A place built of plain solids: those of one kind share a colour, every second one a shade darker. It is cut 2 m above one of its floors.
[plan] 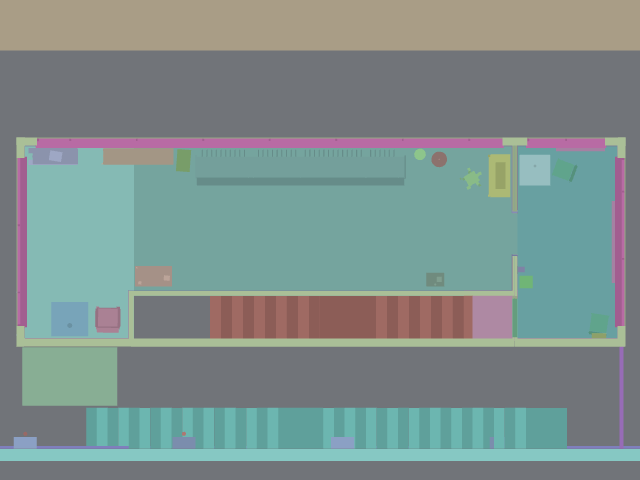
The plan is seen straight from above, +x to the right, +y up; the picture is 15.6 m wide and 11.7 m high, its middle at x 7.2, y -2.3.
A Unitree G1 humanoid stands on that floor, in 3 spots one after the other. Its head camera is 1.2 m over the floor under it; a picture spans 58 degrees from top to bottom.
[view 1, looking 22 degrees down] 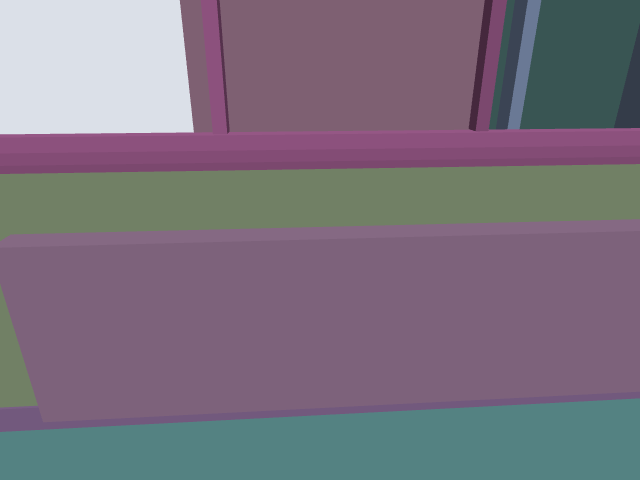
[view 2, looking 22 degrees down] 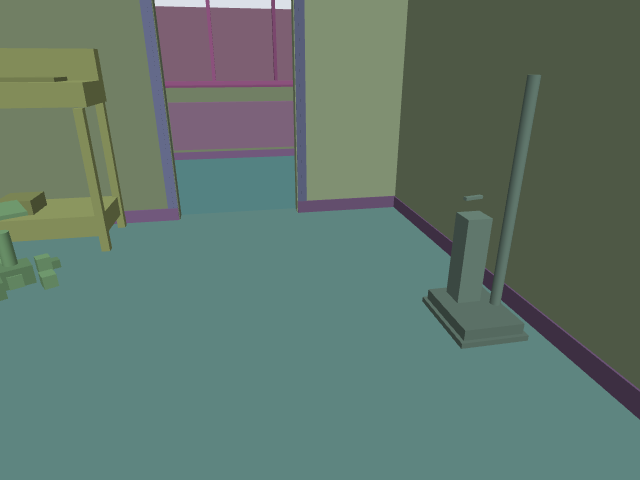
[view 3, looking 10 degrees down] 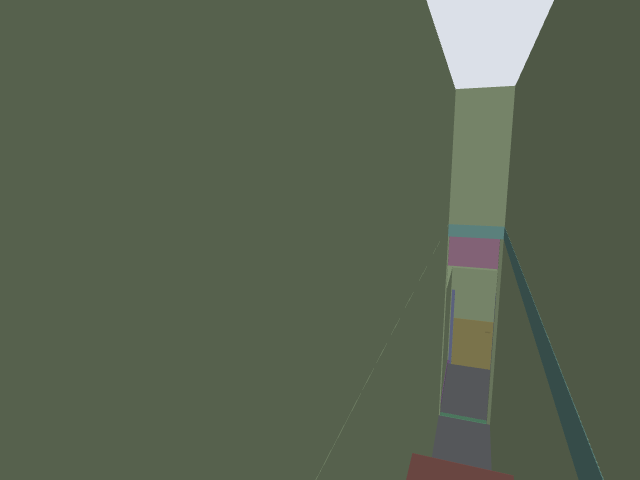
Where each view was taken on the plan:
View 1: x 13.20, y -2.15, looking -4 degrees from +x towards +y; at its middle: radiator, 1.20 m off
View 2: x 8.30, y -2.15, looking -11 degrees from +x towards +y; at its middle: raised_floor_operating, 3.20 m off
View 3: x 11.66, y -4.18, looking -160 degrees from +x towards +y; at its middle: wall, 1.55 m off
